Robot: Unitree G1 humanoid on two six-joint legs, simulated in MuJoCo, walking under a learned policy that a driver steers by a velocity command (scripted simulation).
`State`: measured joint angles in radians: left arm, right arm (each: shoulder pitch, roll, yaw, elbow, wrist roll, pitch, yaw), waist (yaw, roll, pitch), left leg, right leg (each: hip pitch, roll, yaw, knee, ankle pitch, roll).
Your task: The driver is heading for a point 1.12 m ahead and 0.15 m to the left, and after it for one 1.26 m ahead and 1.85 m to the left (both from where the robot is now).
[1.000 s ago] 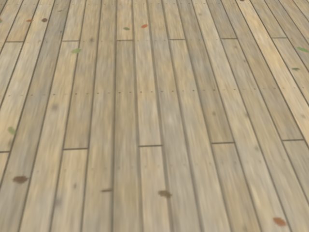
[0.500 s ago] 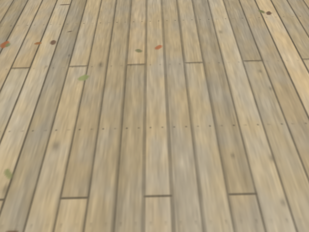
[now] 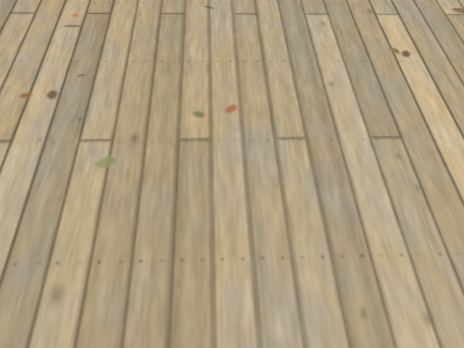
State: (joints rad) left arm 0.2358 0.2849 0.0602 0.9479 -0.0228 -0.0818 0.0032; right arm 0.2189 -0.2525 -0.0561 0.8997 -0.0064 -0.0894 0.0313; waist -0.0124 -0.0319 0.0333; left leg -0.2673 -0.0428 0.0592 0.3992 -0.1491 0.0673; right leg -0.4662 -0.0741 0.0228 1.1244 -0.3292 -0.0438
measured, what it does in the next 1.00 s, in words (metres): walks ahead: right foot, then left foot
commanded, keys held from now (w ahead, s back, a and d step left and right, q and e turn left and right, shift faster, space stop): w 1.00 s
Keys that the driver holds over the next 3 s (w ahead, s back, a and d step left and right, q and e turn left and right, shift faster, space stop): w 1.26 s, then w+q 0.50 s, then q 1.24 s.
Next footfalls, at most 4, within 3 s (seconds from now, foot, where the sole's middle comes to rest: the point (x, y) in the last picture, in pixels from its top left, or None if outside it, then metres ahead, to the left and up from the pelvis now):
0.38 right None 0.39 -0.16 -0.78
0.92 left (205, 276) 0.70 0.08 -0.78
1.44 right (277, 198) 1.00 -0.16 -0.78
1.96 left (195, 152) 1.22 0.14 -0.78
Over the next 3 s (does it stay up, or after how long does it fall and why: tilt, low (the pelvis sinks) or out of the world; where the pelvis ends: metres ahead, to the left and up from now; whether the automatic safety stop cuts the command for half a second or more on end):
stays up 1.19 0.05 -0.01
